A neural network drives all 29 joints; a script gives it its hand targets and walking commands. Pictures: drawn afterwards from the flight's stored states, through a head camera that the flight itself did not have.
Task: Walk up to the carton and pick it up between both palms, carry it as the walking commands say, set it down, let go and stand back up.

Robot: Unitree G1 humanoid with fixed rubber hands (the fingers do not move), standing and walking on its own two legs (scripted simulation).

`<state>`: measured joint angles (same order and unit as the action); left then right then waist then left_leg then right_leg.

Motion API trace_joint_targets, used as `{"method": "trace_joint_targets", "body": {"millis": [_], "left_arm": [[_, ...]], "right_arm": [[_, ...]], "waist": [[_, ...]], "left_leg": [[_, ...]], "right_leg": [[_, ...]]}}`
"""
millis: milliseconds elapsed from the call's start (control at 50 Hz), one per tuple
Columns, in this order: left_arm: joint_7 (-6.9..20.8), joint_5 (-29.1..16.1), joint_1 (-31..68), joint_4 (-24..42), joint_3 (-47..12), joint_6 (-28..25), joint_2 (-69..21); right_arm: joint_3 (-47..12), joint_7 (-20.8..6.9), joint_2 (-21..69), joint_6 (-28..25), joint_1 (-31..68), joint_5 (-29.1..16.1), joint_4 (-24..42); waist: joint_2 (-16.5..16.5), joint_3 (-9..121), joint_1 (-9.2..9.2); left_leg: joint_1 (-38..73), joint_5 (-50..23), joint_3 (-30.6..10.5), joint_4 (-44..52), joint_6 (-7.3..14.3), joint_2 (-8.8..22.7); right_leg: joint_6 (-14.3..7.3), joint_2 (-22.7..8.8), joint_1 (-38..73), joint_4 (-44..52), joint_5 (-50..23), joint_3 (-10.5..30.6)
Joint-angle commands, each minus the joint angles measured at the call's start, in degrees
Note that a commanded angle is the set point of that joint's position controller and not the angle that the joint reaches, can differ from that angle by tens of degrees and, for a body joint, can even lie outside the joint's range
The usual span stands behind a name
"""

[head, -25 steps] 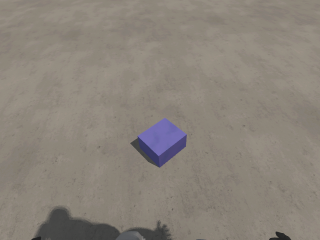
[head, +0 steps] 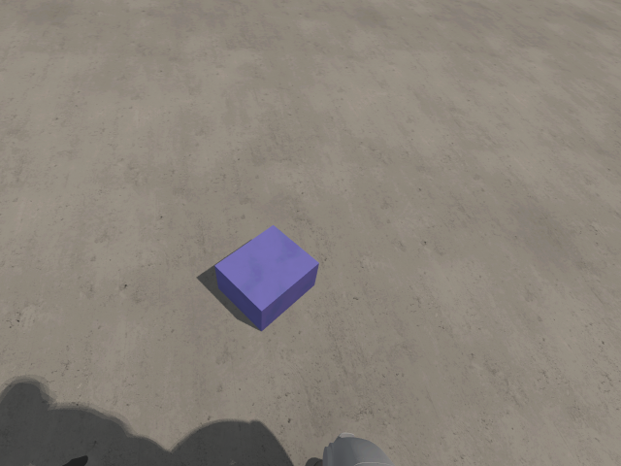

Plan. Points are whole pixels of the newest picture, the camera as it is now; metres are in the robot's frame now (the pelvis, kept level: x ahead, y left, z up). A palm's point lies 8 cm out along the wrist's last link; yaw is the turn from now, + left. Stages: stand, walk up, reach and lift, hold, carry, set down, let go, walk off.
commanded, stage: walk up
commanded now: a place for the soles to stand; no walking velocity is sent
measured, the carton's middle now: (267, 275) +0.79 +0.10 -0.67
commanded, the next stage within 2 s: none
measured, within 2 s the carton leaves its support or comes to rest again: neither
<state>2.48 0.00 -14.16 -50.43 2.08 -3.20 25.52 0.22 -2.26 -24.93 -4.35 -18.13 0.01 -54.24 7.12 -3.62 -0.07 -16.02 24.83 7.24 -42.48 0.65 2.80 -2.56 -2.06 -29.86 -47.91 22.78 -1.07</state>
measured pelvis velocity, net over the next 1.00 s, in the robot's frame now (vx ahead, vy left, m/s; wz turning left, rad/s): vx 0.19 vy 0.01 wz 0.07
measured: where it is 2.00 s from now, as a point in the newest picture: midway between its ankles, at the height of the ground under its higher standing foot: (260, 456)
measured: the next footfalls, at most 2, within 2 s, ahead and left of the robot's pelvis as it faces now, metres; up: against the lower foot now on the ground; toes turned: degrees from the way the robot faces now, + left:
right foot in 0.02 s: +0.15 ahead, -0.10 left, +0.00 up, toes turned -3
left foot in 0.30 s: +0.15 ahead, +0.14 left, +0.00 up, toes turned +6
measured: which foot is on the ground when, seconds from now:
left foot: down 0.00-0.02, up 0.04-0.28, down 0.30-0.68, up 0.70-0.96, down 0.98-1.00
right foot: up 0.00-0.00, down 0.02-0.32, up 0.34-0.62, down 0.64-1.00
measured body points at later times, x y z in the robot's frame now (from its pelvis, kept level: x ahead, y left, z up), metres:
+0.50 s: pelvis +0.11 +0.03 +0.00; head +0.12 +0.05 +0.45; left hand +0.19 +0.36 -0.12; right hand +0.14 -0.30 -0.10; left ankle +0.11 +0.14 -0.71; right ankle +0.15 -0.11 -0.67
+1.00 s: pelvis +0.19 +0.01 -0.01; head +0.20 +0.01 +0.44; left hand +0.24 +0.35 -0.10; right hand +0.29 -0.31 -0.11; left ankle +0.21 +0.13 -0.71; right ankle +0.25 -0.09 -0.71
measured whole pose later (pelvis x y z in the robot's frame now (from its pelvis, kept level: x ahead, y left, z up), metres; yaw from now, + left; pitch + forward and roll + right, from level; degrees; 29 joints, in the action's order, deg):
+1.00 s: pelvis +0.19 +0.01 -0.01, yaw +4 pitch -4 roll -2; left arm 1.5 0.0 -13.9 -50.5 3.2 -3.1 25.2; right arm 0.2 -1.1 -26.4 -3.5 -12.4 0.0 -52.9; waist -2.5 -5.7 -0.2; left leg -21.5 22.4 1.0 -47.7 0.6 3.0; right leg -3.1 -1.3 -22.0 -45.3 19.7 -7.6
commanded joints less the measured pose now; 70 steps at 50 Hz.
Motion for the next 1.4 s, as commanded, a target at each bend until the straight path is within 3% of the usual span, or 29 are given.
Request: {"method": "trace_joint_targets", "body": {"millis": [0,20,100,200,240,260,280,320,380,420,480,520,560,580,600,620,640,660,700,800,880,920,940,960,980,1040,1100,1220,1380], "left_arm": [[-1.9,1.3,-9.4,1.7,7.2,-2.8,21.7],[-2.0,0.9,-7.4,1.8,6.8,-2.6,19.5],[-1.5,1.1,-1.0,3.0,5.9,-2.4,18.2],[0.0,0.8,2.8,3.3,5.9,-1.5,17.4],[0.2,1.1,5.6,4.5,4.6,-0.6,12.9],[0.0,0.9,6.8,6.2,3.3,-0.2,6.0],[-0.7,0.9,7.8,6.9,3.1,-0.1,6.6],[-0.6,1.1,4.4,3.5,4.4,-0.1,13.5],[-0.4,0.4,2.1,3.4,4.5,-0.9,11.0],[-0.9,0.1,4.1,4.9,3.9,-1.0,9.2],[-0.6,0.2,5.7,5.6,3.6,-1.2,8.5],[-0.3,0.2,2.7,4.2,3.9,-1.5,9.3],[-0.5,1.3,-4.4,1.5,4.7,-2.0,11.1],[-0.8,1.8,-11.7,-0.9,6.3,-2.4,14.9],[-1.6,1.9,-13.5,-0.4,7.8,-2.3,20.0],[-2.2,1.0,-10.7,1.4,7.5,-1.8,21.5],[-2.3,1.1,-7.7,1.5,6.9,-1.8,20.2],[-2.3,1.0,-6.7,1.6,6.2,-1.4,18.3],[-2.5,1.1,-2.1,1.8,5.9,-1.4,16.6],[-1.9,0.6,0.9,2.2,4.7,-1.0,16.1],[-1.5,0.7,4.7,3.3,4.1,0.1,14.7],[-1.5,-0.1,3.4,3.5,2.7,1.0,9.2],[-1.7,-0.6,2.7,4.0,1.9,1.1,5.5],[-2.1,-0.8,2.1,2.9,2.4,1.5,7.5],[-2.1,-0.4,4.1,1.4,3.0,1.6,10.9],[-1.5,-0.3,3.5,0.5,2.9,0.3,10.0],[-2.0,0.3,3.3,0.4,2.9,-0.3,10.8],[-2.4,0.4,4.9,-0.2,2.1,0.5,9.8],[-2.5,0.8,6.9,-1.0,1.8,0.2,10.8]], "right_arm": [[4.1,1.5,-11.3,0.0,5.1,0.0,7.0],[4.9,1.3,-12.9,0.4,7.1,0.3,6.2],[6.4,0.3,-15.0,0.2,5.7,-0.3,5.1],[6.3,-0.2,-13.8,-0.4,-0.7,-0.2,2.1],[7.7,0.9,-15.4,-1.2,-10.2,0.5,-0.7],[9.3,2.0,-20.2,-1.9,-15.6,1.5,-0.8],[8.8,2.7,-22.3,-2.4,-10.1,1.6,1.5],[8.3,3.1,-21.0,-2.5,-2.2,-0.1,3.4],[7.1,3.2,-16.7,-3.1,-5.2,0.4,2.7],[7.3,3.1,-16.8,-2.8,-5.1,0.6,3.1],[7.1,2.8,-16.4,-2.2,-0.8,0.5,5.2],[6.9,2.2,-16.1,-1.6,2.9,0.6,7.0],[6.1,1.8,-14.4,-1.1,6.1,0.2,7.5],[5.0,1.6,-11.0,-0.8,5.4,0.4,8.3],[3.1,1.9,-6.2,-0.9,2.2,-0.4,8.5],[3.1,2.5,-8.5,-0.5,0.1,-0.6,7.3],[4.0,2.8,-12.3,-0.1,2.6,0.1,6.1],[4.9,2.7,-13.3,0.0,4.0,0.2,5.9],[5.4,2.4,-13.9,0.4,2.5,-0.3,5.4],[5.9,2.0,-13.6,0.9,1.4,0.1,4.0],[5.3,2.7,-11.5,0.4,-1.9,-0.3,1.6],[5.7,3.9,-13.9,-0.8,-3.8,1.0,0.8],[5.9,4.2,-16.6,-1.3,-0.9,2.0,2.3],[5.5,4.2,-18.3,-1.5,4.6,1.5,3.6],[5.1,4.3,-17.1,-1.6,6.0,1.0,3.1],[4.4,3.9,-14.3,-1.1,9.2,0.9,3.4],[3.2,3.5,-11.3,-0.6,11.7,0.3,3.0],[3.9,3.5,-12.9,-0.4,11.9,0.8,1.3],[3.2,2.9,-10.5,0.6,13.0,0.8,-0.5]], "waist": [[-6.8,5.3,3.61],[-10.0,2.0,4.09],[-0.5,-4.9,0.64],[6.0,-3.9,-0.72],[-1.0,2.4,-6.9],[-19.5,2.3,-10.11],[-16.4,-1.8,-8.43],[-4.3,-2.5,-3.81],[-9.4,3.4,-3.89],[-16.3,2.9,-3.93],[-19.3,1.2,-3.24],[-22.5,2.2,-1.42],[-17.9,5.1,3.05],[-9.8,9.2,6.5],[8.3,9.2,6.57],[3.1,7.5,4.42],[-5.3,4.8,3.83],[-6.4,2.3,3.88],[-3.5,-2.0,2.03],[1.9,-4.6,1.02],[5.3,-0.7,-0.48],[-7.0,5.0,-2.55],[-19.0,3.1,-1.9],[-15.4,1.0,-0.22],[-7.9,1.2,-0.32],[-10.0,5.9,0.3],[-11.0,10.7,1.53],[-14.6,6.4,0.82],[-6.8,4.2,-0.77]], "left_leg": [[-30.8,6.8,-9.2,-31.1,3.1,-1.2],[-29.9,1.9,-10.1,-29.4,3.0,1.2],[-15.8,3.1,-9.4,-17.8,2.4,3.4],[-3.2,1.6,-5.2,0.4,1.6,1.2],[13.8,2.5,-6.4,10.6,3.2,-0.5],[19.3,19.1,-32.5,26.4,7.2,13.2],[16.5,16.0,-51.2,32.9,8.2,19.9],[12.6,7.0,-42.2,28.7,5.7,17.7],[21.8,-28.8,-31.1,18.0,7.6,16.2],[20.6,-35.3,-26.6,16.7,9.9,16.6],[12.6,-29.5,-20.2,18.0,13.7,16.5],[6.6,-21.4,-18.2,17.4,13.5,16.7],[-4.2,-11.8,-14.0,9.3,10.6,14.7],[-12.2,-12.5,-9.1,-6.3,7.5,8.8],[-20.4,-3.9,-3.1,-24.3,3.3,-0.3],[-27.3,6.5,-5.6,-28.0,2.2,-3.8],[-29.1,8.0,-8.8,-30.3,3.1,-1.5],[-27.3,5.5,-9.2,-28.7,3.0,-0.4],[-20.7,3.2,-10.8,-25.2,2.9,0.8],[-11.4,1.6,-8.1,-13.6,1.9,2.3],[1.1,-3.6,-3.5,2.2,0.9,0.0],[5.8,0.1,-14.1,15.4,4.0,3.8],[3.5,-6.1,-33.4,21.7,7.6,14.4],[2.3,-14.7,-38.8,22.6,10.7,18.6],[3.1,-17.9,-33.9,18.8,11.2,16.6],[1.0,-24.5,-20.0,11.0,6.5,10.4],[-4.2,-15.7,-14.0,8.5,3.6,5.9],[-3.1,-10.5,-16.9,13.4,5.4,8.3],[-1.0,-1.4,-13.0,12.0,4.2,3.3]], "right_leg": [[-9.9,-20.8,31.1,35.5,21.1,45.2],[-8.6,-19.0,26.6,34.1,20.8,37.7],[-12.0,-17.3,5.9,36.2,23.2,27.8],[-10.7,-14.0,3.6,30.2,13.2,15.6],[-6.2,-7.1,-4.5,9.7,10.8,5.8],[-1.9,0.6,-16.8,-13.8,8.5,-2.9],[-1.0,4.4,-25.5,-21.3,4.9,5.8],[-0.4,-0.8,-19.3,-17.5,-1.3,9.2],[1.2,-0.3,-18.7,-15.2,2.9,5.7],[1.7,-2.1,-18.2,-12.3,3.9,3.8],[1.8,-3.4,-11.8,-3.6,-0.2,-1.6],[1.0,-2.5,-2.4,2.6,-1.9,-2.6],[-0.1,-0.6,14.3,11.0,-7.3,-3.4],[-0.8,-0.5,27.4,13.9,-4.7,3.6],[-5.2,-11.4,29.4,29.0,10.5,28.0],[-9.5,-19.9,29.5,36.2,17.1,46.3],[-11.5,-19.7,29.1,33.0,16.6,41.9],[-11.1,-17.3,25.6,30.9,10.0,36.3],[-8.2,-15.7,15.0,32.5,10.2,31.9],[-11.3,-15.6,6.2,32.8,11.2,22.4],[-7.8,-11.4,4.7,23.2,-1.7,10.7],[-4.3,-6.7,4.0,7.2,-7.8,5.0],[-0.6,-1.3,-0.8,-3.0,-4.3,0.4],[0.5,0.9,-1.9,-1.2,7.0,3.7],[0.3,-0.8,-0.5,-0.4,7.7,5.7],[0.2,-0.9,9.7,9.8,-9.5,1.5],[-2.4,-4.8,18.1,12.3,-16.7,5.5],[-0.7,-3.1,13.1,10.9,-11.7,2.0],[-3.0,-6.8,6.7,18.5,-2.1,8.4]]}}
